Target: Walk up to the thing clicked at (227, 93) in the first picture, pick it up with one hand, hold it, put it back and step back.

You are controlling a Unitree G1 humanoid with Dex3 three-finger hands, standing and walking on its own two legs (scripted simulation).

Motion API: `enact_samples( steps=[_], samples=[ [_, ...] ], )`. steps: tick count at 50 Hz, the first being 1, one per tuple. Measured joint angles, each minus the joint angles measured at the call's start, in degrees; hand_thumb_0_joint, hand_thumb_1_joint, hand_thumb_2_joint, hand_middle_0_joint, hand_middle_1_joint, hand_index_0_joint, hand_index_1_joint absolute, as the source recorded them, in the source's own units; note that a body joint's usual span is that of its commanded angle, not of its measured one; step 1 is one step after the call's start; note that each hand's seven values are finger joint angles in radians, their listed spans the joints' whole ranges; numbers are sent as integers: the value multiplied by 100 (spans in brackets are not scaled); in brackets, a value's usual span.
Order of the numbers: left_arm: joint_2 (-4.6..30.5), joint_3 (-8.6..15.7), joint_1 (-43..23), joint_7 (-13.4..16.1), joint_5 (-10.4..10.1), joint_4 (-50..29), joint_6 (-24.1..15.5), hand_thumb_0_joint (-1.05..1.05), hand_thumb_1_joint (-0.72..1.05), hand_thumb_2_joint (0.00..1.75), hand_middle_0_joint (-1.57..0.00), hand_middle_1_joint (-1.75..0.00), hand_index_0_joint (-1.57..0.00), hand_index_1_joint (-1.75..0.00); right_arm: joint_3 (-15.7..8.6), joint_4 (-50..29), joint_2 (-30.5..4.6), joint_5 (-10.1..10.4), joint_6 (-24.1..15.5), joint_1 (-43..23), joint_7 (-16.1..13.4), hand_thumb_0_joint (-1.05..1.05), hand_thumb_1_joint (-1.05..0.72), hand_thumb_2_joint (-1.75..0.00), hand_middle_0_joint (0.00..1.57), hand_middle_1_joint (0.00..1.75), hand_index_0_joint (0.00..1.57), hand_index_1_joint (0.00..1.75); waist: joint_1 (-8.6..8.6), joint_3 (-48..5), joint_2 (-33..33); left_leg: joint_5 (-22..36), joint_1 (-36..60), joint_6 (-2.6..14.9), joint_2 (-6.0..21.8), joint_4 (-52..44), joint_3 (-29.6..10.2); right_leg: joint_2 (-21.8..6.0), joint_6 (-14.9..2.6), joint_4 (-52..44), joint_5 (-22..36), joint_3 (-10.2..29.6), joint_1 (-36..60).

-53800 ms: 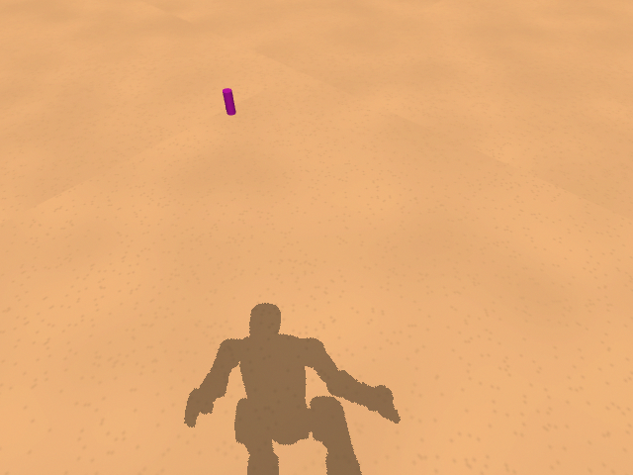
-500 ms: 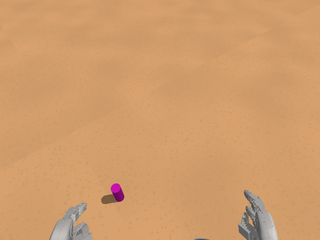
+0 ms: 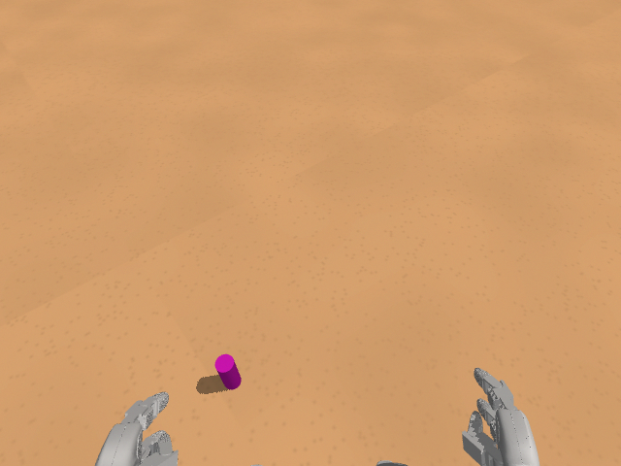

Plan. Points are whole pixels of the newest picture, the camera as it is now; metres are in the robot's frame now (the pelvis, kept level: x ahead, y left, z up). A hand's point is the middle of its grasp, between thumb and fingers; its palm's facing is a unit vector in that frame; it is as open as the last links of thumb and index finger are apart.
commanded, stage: home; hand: left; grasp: from above
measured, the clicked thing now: (228, 372) +0.50 +0.24 -0.64
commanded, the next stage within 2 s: stand in 0.60 s
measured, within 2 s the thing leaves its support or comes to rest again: neither
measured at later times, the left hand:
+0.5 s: hand (172, 455) +0.17 +0.18 -0.05, palm faces +0.04 -0.98 -0.20, open 7.4 cm
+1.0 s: hand out of the picture +0.11 +0.24 -0.11, palm faces +0.03 -0.94 -0.35, open 7.4 cm
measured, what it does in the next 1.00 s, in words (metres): stands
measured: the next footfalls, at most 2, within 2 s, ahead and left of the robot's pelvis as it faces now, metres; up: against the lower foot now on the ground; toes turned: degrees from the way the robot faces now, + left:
none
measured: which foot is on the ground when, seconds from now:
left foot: down 0.00-1.00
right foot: down 0.00-1.00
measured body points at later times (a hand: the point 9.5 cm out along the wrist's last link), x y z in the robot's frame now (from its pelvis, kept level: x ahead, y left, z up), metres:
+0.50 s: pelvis +0.01 +0.00 +0.00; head +0.03 +0.00 +0.45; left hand +0.16 +0.23 -0.03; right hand +0.17 -0.24 -0.07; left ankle +0.01 +0.13 -0.68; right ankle +0.01 -0.14 -0.68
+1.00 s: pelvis +0.00 +0.01 +0.03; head +0.02 +0.01 +0.48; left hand +0.10 +0.29 -0.08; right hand +0.11 -0.28 -0.09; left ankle +0.01 +0.13 -0.68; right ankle +0.01 -0.14 -0.68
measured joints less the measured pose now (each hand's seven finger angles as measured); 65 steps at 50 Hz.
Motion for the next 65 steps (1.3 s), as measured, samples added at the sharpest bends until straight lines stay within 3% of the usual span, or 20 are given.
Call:
enact_samples(
  steps=[35,39,42,46,52,65],
  samples=[
    [21,-3,57,24,-3,-102,-14,1,91,90,-20,-30,-20,-30,-20,-75,23,9,117,11,39,2,-90,-90,20,30,20,30,-9,-30,-5,-97,-29,25,-4,49,8,-2,30,1,-68,11,-10],
    [203,-181,-964,108,452,1815,-1369,1,91,90,-20,-30,-20,-30,-71,718,-185,-520,655,-440,510,1,-90,-90,20,30,20,30,254,638,-196,74,668,79,-102,-305,143,-102,6,-167,13,126,577],
    [323,-125,-1428,98,561,3060,-1847,0,91,90,-20,-30,-20,-30,-149,1213,-329,-456,995,-639,846,1,-90,-90,20,30,21,30,336,877,-299,245,1068,101,-185,-656,224,-186,33,-378,118,195,902],
    [417,21,-1602,117,562,4184,-2112,0,91,90,-20,-30,-20,-30,-333,1584,-414,-377,1155,-636,1004,1,-90,-90,20,30,21,30,344,1003,-338,424,1463,115,-225,-1053,261,-225,61,-718,272,216,1267],
    [438,118,-1550,105,575,5432,-2376,0,91,90,-20,-30,-20,-30,-436,2066,-459,-346,1310,-540,1017,1,-91,-90,20,30,20,30,315,1090,-255,693,1979,109,-203,-1652,213,-199,70,-1399,572,138,1840],
    [322,26,-1586,85,485,6832,-2546,0,91,90,-20,-30,-20,-30,-360,2882,-369,-225,1439,-542,969,1,-91,-90,20,30,20,30,322,1250,-190,1333,2907,97,-220,-2915,186,-204,78,-2682,1206,58,2797]
  ],
)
